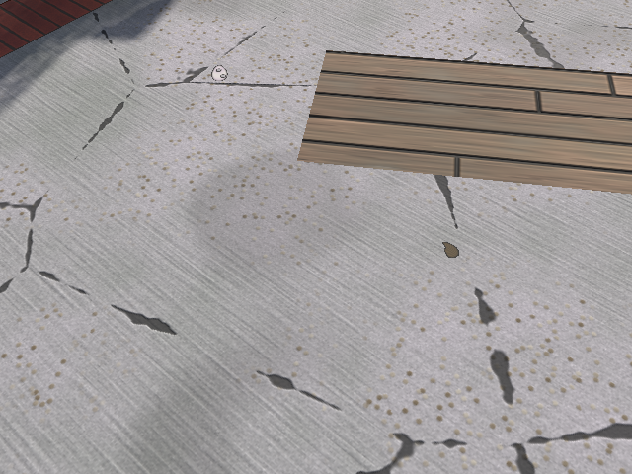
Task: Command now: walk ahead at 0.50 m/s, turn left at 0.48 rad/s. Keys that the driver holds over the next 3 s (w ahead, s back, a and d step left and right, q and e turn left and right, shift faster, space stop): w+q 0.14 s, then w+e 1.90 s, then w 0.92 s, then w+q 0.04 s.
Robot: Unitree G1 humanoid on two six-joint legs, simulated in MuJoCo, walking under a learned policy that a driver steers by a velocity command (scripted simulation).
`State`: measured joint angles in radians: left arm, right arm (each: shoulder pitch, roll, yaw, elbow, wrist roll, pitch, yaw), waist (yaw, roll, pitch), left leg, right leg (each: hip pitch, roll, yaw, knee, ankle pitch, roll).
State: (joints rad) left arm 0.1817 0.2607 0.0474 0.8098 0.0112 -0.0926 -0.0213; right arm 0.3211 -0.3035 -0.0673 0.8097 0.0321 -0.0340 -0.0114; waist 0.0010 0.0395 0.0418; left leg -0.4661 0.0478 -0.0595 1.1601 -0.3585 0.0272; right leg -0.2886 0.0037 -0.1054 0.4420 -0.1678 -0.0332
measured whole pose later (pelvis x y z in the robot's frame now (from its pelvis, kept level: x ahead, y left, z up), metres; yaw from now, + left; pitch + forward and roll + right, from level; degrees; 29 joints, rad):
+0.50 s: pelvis +0.27 +0.08 +0.00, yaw +2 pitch +1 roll +0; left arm 0.26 0.31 0.07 0.93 -0.04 -0.06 -0.01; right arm 0.20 -0.25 -0.06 0.78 -0.01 -0.08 0.01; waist 0.00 -0.04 0.05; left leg -0.29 0.02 0.11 0.46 -0.19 0.04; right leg -0.44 -0.09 0.03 1.15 -0.36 -0.01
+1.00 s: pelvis +0.55 +0.01 -0.01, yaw -16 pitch +1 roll +1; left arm 0.21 0.29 0.09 0.80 -0.02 -0.05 -0.04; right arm 0.17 -0.28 -0.07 0.83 0.02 -0.11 -0.01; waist 0.01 0.00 0.07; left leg -0.38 0.05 -0.03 1.21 -0.40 0.00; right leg -0.36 0.08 -0.02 0.54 -0.19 -0.11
